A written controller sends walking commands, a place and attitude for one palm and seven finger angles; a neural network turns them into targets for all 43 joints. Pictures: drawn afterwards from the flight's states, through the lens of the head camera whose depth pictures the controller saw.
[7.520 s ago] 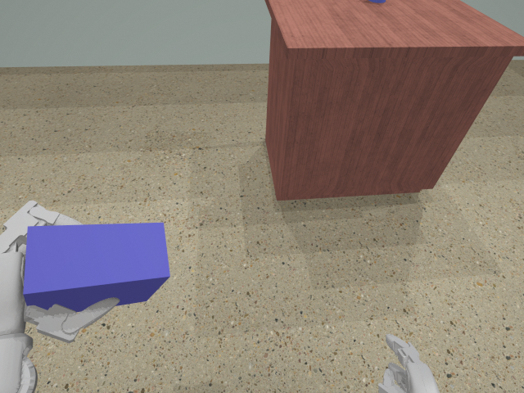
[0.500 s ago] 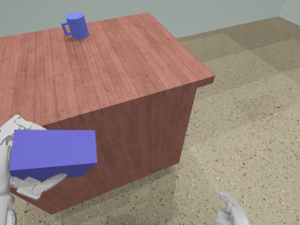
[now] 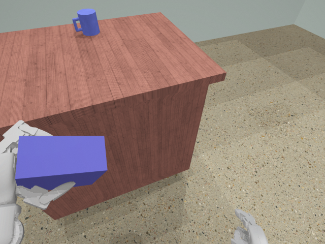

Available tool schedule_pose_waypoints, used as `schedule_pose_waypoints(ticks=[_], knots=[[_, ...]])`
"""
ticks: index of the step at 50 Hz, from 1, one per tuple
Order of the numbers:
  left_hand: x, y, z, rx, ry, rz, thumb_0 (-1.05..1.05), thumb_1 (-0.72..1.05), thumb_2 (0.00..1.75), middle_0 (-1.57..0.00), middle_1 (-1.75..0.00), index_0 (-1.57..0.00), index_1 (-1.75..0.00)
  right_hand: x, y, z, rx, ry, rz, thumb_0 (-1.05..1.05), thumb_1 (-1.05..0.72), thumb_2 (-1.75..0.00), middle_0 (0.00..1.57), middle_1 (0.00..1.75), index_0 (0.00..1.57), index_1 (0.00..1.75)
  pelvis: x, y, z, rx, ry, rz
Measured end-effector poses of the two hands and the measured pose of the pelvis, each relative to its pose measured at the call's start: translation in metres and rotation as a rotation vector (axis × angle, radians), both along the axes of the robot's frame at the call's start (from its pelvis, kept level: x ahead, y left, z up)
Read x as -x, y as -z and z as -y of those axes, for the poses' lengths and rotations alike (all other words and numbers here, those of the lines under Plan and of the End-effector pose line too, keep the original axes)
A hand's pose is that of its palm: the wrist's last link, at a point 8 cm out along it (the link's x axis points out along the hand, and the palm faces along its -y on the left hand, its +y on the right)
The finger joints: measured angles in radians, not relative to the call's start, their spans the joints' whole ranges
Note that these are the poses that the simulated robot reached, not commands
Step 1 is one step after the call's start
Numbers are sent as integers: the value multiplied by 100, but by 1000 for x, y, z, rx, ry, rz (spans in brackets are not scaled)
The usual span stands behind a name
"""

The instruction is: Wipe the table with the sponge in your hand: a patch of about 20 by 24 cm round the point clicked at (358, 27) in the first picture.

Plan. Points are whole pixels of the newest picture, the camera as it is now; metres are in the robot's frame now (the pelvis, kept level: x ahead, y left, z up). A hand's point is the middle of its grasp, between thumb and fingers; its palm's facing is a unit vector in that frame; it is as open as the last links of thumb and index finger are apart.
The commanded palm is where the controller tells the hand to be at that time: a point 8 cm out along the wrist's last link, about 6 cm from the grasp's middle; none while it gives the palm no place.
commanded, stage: come to a stop and stand still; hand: left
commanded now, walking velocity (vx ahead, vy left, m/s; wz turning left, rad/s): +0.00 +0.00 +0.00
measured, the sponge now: (75, 163) +0.23 +0.19 +0.14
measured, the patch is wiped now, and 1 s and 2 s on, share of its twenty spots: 0.00 0.00 0.00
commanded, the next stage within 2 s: look again from close up in 0.84 s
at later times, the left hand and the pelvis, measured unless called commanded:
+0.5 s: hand (35, 184) +0.18 +0.23 +0.16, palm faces +0.38 -0.84 -0.39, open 10.8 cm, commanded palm +0.12 +0.28 +0.19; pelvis -0.03 +0.00 +0.00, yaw +1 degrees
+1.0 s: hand (9, 170) +0.19 +0.27 +0.18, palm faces +0.42 -0.76 -0.50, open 10.8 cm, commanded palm +0.11 +0.29 +0.19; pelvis -0.04 +0.00 +0.01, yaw +3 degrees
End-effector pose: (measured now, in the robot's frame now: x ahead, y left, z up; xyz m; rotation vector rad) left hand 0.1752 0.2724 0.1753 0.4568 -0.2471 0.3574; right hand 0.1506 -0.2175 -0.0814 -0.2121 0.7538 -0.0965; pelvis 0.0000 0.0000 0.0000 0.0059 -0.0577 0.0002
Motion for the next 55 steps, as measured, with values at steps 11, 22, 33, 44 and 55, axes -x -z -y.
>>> schedule_pose_waypoints(ticks=[11, 22, 33, 44, 55], knots=[[23, -13, -11, -75, -41, 13, -1, -55, 102, -62, -139, -65, -137, 28, 4, 2, -9, 11, -25, 1, -90, -90, 20, 30, 21, 30, 14, -2, 1, 3, -16, 20], [30, 4, 3, -13, -14, -4, -1, -55, 102, -62, -139, -65, -137, 23, 3, 14, 28, -8, -9, 1, -90, -90, 20, 30, 21, 30, 28, 3, 5, -9, -24, 6], [56, -18, -18, -89, -76, 52, -1, -55, 102, -62, -139, -65, -137, 30, -5, 3, 13, -24, 0, 1, -90, -90, 20, 30, 21, 30, 28, -2, 4, 11, -62, -21], [49, 13, -5, 50, -66, -52, -1, -55, 102, -62, -139, -65, -137, 17, -6, 0, 10, -56, 17, 1, -90, -90, 20, 30, 21, 30, 35, -5, 4, 21, -52, -15], [14, -37, -72, -102, -97, 132, -1, -55, 102, -63, -139, -65, -136, 19, -20, -10, 18, -52, 53, 1, -90, -90, 20, 30, 21, 30, 33, -7, -15, 19, -18, -36]])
